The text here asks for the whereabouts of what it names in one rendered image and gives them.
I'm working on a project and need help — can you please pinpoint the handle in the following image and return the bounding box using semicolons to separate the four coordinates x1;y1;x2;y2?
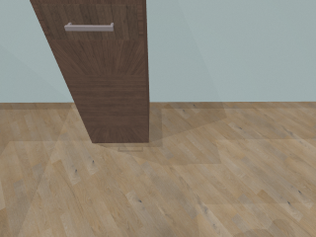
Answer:
64;22;115;32

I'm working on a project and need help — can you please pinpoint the drawer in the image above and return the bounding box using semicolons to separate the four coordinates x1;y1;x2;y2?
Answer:
38;4;139;40

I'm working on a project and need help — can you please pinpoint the cabinet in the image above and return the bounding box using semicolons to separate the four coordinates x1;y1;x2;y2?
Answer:
30;0;150;143

